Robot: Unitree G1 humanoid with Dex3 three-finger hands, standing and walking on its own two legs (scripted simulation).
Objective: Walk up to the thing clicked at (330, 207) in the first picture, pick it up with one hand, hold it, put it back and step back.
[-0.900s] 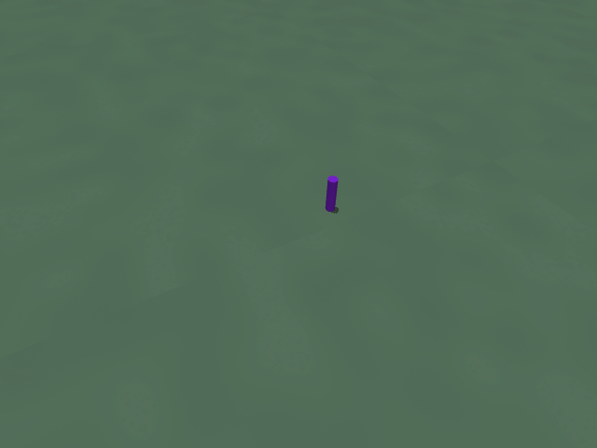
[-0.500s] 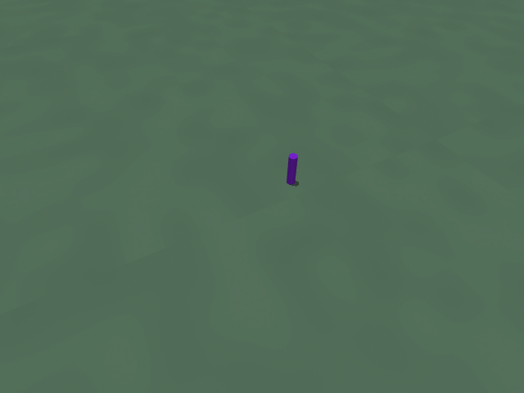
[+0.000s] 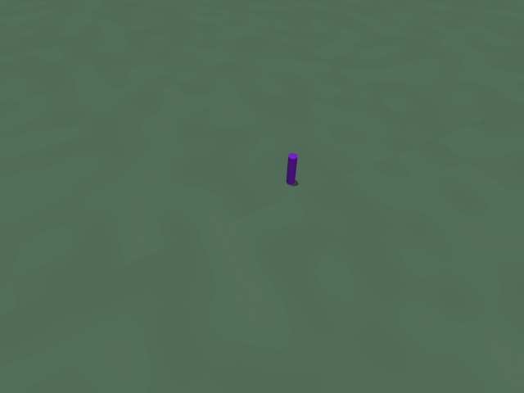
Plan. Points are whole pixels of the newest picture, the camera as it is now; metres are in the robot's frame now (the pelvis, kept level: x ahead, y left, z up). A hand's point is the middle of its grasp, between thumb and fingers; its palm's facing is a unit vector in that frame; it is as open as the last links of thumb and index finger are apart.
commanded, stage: stand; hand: left
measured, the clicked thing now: (291, 169) +1.31 -0.15 -0.69
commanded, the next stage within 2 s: walk up in 0.22 s
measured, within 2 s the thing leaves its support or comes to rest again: neither
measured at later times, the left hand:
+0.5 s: hand out of the picture +0.14 +0.24 -0.14, palm faces -0.15 -0.91 -0.39, open 7.4 cm
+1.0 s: hand (185, 305) +0.34 +0.17 -0.18, palm faces -0.28 -0.90 -0.33, open 7.4 cm
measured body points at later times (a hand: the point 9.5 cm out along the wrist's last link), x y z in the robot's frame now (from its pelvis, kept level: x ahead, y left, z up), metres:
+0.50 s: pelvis +0.05 -0.05 -0.01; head +0.04 -0.06 +0.44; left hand +0.15 +0.29 -0.11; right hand +0.05 -0.40 -0.13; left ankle +0.00 +0.12 -0.75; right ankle +0.10 -0.21 -0.73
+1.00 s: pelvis +0.25 -0.08 -0.03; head +0.26 -0.06 +0.42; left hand +0.36 +0.22 -0.16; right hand +0.26 -0.42 -0.11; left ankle +0.32 +0.02 -0.75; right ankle +0.15 -0.20 -0.69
